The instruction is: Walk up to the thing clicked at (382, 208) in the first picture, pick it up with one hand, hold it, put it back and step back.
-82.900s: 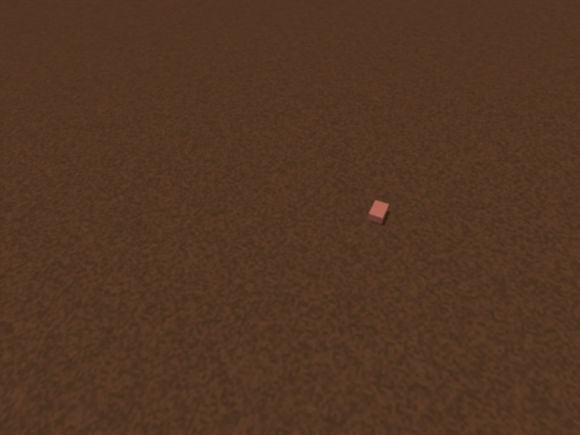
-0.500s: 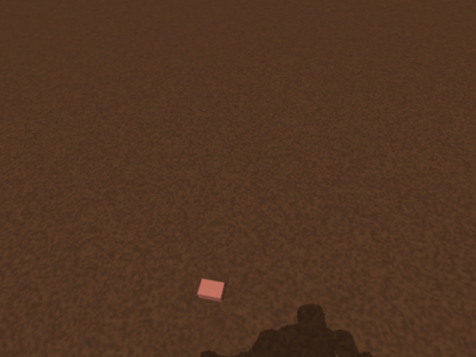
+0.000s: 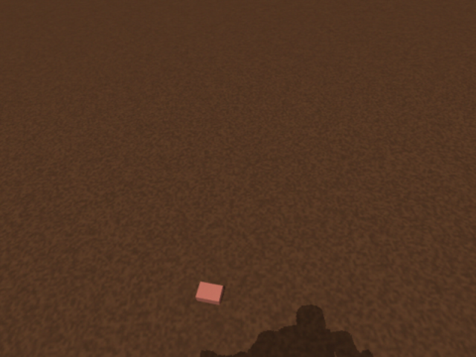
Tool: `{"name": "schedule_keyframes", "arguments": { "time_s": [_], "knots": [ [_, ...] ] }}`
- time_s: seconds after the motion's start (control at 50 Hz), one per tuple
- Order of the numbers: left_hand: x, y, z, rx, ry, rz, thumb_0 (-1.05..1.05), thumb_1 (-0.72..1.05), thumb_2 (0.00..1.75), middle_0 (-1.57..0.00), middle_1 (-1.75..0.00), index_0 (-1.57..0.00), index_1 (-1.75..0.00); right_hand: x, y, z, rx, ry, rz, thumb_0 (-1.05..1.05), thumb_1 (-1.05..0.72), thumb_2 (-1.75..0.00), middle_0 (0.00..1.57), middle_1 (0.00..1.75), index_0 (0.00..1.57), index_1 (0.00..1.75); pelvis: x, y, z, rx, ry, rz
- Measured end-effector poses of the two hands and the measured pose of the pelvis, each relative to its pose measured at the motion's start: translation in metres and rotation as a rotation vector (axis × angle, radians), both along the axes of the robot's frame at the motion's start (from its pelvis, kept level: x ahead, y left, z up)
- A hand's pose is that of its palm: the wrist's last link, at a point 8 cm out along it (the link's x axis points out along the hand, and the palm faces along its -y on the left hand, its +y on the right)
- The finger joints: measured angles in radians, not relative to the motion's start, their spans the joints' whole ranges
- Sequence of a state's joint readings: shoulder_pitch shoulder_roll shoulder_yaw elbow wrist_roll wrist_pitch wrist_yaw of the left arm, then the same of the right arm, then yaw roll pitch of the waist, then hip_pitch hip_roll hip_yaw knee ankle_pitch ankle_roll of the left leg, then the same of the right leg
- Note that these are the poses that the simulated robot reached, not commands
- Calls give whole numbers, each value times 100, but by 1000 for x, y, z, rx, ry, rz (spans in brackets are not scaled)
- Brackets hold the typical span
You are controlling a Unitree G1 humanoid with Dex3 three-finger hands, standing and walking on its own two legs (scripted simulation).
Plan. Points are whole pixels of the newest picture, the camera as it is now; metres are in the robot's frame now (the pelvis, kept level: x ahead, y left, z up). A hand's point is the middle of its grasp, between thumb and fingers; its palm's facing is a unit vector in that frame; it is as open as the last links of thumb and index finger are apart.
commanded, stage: stand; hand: left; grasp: from above
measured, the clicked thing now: (209, 293) +0.54 +0.21 -0.76
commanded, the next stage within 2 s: step back in 0.54 s
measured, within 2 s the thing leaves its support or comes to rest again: neither
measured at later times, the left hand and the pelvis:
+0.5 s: hand out of the picture +0.07 +0.25 -0.16, palm faces +0.00 -0.94 -0.34, open 7.4 cm; pelvis +0.00 +0.00 +0.00, yaw +0 degrees
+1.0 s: hand out of the picture +0.08 +0.32 -0.18, palm faces -0.03 -0.93 -0.37, open 7.4 cm; pelvis -0.07 +0.05 -0.02, yaw -1 degrees
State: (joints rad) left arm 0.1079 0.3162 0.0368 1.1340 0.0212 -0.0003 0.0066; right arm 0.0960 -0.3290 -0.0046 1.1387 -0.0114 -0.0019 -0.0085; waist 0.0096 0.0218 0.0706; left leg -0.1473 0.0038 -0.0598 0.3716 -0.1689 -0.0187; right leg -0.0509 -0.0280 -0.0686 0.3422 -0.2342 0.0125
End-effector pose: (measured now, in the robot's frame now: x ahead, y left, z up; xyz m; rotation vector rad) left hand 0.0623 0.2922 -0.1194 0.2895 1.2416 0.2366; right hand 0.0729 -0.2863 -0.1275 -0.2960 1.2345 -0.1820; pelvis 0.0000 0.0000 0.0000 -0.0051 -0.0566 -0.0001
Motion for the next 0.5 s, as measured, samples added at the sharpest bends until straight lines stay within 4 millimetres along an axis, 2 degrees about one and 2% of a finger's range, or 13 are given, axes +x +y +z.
{"name": "schedule_keyframes", "arguments": {
  "time_s": [0.5],
  "knots": [
    [1,-2,1,-1,-18,-27,1,91,89,-20,-30,-21,-29,-10,-6,3,-4,11,-4,1,-90,-90,21,30,21,30,-3,-3,1,-1,3,3]
  ]
}}
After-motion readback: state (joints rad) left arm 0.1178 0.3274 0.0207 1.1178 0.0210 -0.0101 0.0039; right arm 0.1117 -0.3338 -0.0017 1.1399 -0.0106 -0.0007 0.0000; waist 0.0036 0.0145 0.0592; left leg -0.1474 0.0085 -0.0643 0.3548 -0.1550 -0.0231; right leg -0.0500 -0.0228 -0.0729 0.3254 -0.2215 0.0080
